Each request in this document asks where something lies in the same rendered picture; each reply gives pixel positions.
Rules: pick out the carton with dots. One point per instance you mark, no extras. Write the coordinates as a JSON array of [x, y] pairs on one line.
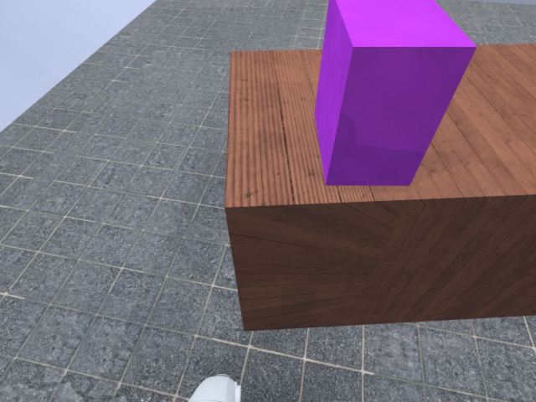
[[388, 73]]

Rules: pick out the pedestal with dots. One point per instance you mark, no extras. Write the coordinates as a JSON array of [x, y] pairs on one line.
[[458, 243]]

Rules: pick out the left robot thigh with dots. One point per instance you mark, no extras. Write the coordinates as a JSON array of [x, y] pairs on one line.
[[217, 389]]

